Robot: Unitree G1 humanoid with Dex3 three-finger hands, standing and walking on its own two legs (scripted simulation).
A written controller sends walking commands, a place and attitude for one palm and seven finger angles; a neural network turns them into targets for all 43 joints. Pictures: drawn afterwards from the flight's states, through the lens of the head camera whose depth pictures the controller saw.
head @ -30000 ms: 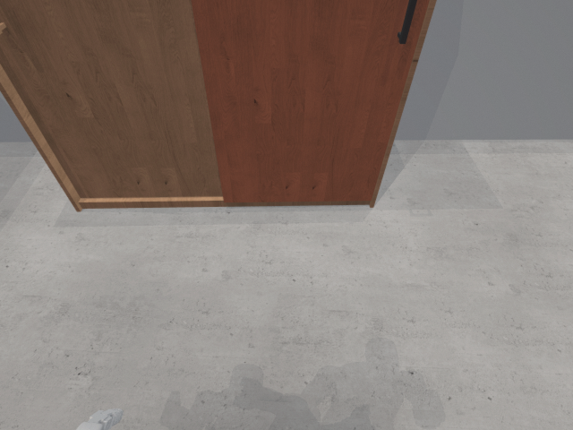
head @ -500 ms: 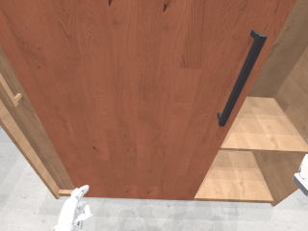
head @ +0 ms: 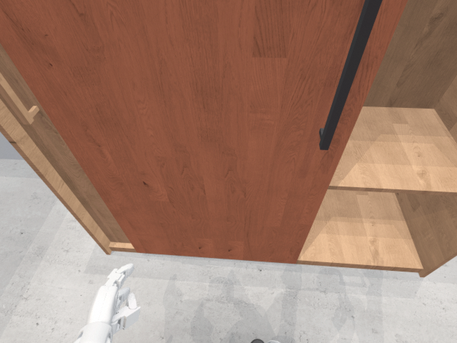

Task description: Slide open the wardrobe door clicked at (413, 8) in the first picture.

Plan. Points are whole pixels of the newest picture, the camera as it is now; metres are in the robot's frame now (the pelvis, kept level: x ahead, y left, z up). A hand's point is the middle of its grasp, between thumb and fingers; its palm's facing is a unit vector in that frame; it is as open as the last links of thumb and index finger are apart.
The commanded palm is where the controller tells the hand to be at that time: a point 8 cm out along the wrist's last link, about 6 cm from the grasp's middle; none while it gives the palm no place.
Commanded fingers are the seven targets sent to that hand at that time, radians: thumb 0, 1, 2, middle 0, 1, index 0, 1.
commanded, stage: step back with the hand held close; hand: right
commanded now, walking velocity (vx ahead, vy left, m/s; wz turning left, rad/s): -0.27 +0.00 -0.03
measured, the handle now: (342, 81) +0.52 -0.18 +0.19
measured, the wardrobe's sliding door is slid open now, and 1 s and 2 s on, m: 0.54 0.54 0.54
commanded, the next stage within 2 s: stop stepping back and stand still in 0.40 s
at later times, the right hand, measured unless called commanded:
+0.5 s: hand out of the picture +0.08 -0.31 +0.19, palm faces +0.45 +0.82 -0.35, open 7.4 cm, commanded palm +0.01 -0.35 +0.18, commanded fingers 0.00 -0.90 -0.90 0.20 0.30 0.20 0.30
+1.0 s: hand out of the picture +0.00 -0.34 +0.19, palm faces +0.26 +0.80 -0.54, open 7.4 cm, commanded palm -0.05 -0.40 +0.18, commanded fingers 0.00 -0.90 -0.90 0.20 0.30 0.20 0.30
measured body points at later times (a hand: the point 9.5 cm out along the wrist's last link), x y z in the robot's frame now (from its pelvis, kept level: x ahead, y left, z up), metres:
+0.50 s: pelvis -0.11 -0.04 +0.00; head -0.10 -0.09 +0.45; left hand +0.09 +0.17 -0.05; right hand +0.05 -0.36 +0.21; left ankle -0.22 +0.07 -0.68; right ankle +0.08 -0.08 -0.72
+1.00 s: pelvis -0.21 -0.11 +0.01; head -0.21 -0.14 +0.46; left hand -0.11 +0.14 -0.07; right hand -0.02 -0.38 +0.22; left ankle -0.24 -0.03 -0.73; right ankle -0.12 -0.18 -0.72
